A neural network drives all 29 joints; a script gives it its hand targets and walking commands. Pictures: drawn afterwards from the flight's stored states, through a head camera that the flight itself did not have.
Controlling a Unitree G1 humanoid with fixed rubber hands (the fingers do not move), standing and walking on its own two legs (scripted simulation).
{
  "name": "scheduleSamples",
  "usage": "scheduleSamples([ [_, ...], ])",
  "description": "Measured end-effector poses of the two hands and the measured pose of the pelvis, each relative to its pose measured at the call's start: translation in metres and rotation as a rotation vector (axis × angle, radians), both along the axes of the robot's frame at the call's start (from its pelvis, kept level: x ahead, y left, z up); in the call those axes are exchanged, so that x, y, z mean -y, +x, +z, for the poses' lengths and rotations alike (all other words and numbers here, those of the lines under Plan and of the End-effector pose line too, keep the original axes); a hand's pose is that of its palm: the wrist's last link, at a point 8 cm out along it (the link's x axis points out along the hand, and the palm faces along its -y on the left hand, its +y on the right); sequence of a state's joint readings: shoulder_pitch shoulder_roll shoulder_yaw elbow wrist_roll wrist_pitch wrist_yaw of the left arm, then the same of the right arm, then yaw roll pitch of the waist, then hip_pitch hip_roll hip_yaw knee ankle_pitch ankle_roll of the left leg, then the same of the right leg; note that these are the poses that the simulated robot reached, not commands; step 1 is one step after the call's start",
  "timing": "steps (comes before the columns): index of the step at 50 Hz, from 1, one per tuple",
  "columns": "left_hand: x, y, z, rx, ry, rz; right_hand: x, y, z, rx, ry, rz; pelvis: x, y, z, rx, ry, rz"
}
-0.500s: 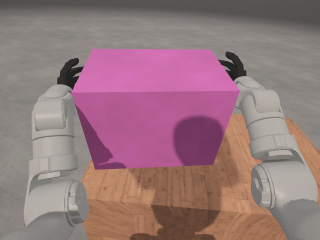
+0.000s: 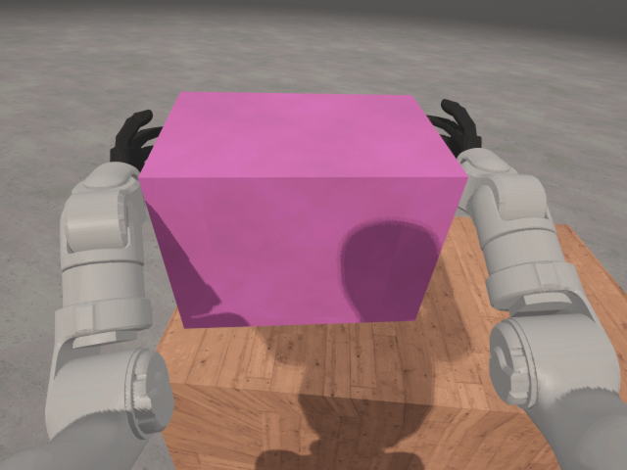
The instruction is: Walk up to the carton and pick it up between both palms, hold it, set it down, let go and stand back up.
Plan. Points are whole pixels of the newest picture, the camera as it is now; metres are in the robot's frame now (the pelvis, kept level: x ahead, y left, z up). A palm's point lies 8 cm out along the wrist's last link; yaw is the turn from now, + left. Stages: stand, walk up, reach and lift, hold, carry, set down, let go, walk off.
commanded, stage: hold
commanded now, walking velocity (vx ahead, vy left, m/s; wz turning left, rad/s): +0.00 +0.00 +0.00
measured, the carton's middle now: (300, 209) +0.38 +0.00 +0.21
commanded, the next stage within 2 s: none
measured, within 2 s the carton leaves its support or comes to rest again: neither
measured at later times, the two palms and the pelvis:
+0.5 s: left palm (127, 173) +0.37 +0.20 +0.26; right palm (459, 155) +0.38 -0.19 +0.29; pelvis +0.01 +0.00 +0.00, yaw +0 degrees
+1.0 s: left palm (126, 178) +0.37 +0.20 +0.26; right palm (457, 161) +0.38 -0.19 +0.28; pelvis +0.01 +0.00 +0.00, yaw +0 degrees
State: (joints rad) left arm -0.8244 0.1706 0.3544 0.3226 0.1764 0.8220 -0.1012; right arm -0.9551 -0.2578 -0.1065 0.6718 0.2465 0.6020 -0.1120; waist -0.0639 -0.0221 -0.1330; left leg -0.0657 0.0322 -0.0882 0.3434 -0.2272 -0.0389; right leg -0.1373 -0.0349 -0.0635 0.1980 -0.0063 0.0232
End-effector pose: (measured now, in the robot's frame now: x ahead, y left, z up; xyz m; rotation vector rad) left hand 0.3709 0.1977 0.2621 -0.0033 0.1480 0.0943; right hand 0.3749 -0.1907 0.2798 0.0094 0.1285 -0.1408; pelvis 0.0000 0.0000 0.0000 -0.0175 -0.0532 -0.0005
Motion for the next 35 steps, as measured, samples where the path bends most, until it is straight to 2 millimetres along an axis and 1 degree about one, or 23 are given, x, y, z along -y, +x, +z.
scheduleSamples([
  [14,-0.0013,0.0012,0.0026,-0.004,-0.001,-0.004,-0.0014,0.0002,0.0032,-0.004,-0.001,-0.003,-0.0011,0.0013,-0.0001,-0.004,0.0,-0.003],
  [21,-0.0027,0.0021,0.0051,0.009,0.005,-0.002,-0.003,0.0019,0.0089,0.009,0.002,-0.001,-0.0026,0.0039,-0.0002,-0.007,-0.003,0.0],
  [30,-0.0053,0.0009,-0.0035,-0.004,-0.007,-0.002,-0.0057,0.0011,0.0025,-0.004,-0.019,0.0,-0.0043,0.0065,-0.0001,0.004,-0.004,-0.003],
  [35,-0.0053,0.0002,-0.0032,0.002,0.003,0.001,-0.0058,0.0016,0.0016,0.001,0.0,0.001,-0.0052,0.0066,-0.0003,0.001,-0.005,-0.002],
])
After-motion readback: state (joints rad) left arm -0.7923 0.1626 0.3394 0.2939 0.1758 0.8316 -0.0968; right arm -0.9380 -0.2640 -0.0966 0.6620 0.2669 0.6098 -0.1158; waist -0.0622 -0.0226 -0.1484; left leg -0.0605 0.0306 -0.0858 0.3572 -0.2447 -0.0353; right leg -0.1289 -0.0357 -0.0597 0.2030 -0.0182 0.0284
